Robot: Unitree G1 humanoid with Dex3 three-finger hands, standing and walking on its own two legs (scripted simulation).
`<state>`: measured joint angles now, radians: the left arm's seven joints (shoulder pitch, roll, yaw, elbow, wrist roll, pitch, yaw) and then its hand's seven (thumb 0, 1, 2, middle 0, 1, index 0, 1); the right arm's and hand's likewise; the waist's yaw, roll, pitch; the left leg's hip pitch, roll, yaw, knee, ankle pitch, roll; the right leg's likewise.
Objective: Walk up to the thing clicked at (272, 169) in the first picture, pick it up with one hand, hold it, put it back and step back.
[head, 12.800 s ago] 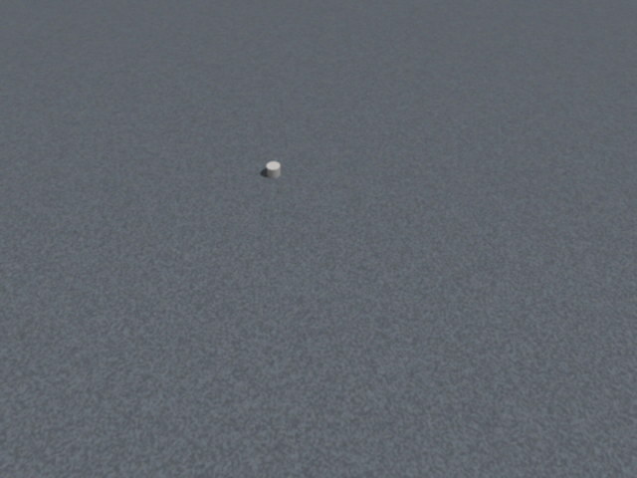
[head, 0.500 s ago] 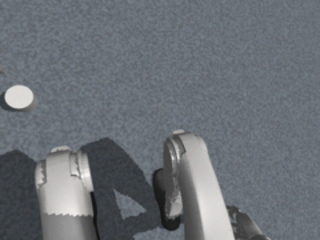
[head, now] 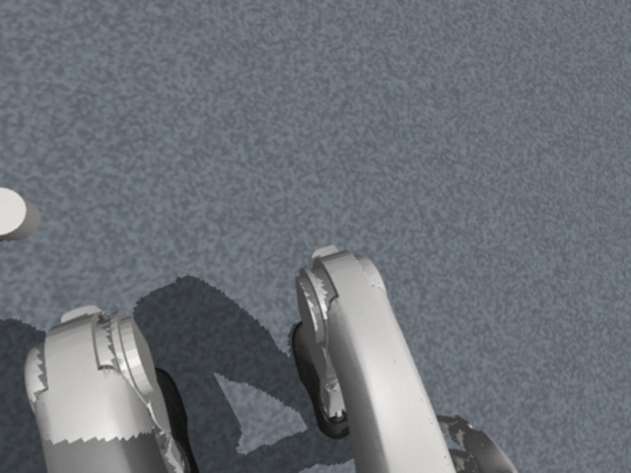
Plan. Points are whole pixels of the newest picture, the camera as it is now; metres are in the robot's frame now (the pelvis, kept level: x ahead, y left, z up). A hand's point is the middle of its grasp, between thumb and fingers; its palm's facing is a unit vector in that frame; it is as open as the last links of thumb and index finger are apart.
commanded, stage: approach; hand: left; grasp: from above
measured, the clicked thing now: (6, 215) +0.48 +0.32 -0.30
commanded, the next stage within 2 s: rest palm in 0.42 s
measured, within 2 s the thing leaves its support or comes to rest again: neither
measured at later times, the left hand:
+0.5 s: hand out of the picture +0.50 +0.34 -0.15, palm faces -0.34 -0.04 -0.94, open 14.1 cm
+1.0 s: hand out of the picture +0.47 +0.32 -0.23, palm faces -0.38 -0.10 -0.92, open 14.1 cm
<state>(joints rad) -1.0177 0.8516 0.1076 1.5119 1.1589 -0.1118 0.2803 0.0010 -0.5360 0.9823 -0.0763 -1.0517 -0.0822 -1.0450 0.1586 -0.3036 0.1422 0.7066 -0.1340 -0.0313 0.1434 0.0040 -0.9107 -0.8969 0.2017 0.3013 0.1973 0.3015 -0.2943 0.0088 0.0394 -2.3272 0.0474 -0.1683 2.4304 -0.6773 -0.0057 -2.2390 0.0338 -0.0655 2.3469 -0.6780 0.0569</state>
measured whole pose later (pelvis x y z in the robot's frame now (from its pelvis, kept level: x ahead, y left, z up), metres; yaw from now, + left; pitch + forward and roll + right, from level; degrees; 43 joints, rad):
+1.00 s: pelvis +0.00 +0.01 -0.02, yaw -3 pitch +29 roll -12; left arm -1.00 0.99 0.16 1.58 1.38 -0.34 0.56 0.00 -0.51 0.97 -0.08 -1.00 -0.08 -1.00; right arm 0.10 -0.33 0.21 0.69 -0.24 -0.04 0.15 0.00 -0.89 -0.90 0.20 0.30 0.20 0.30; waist -0.33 -0.12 0.09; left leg -2.36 0.03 -0.24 2.52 -0.69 -0.01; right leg -2.24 0.04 -0.12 2.39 -0.68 0.06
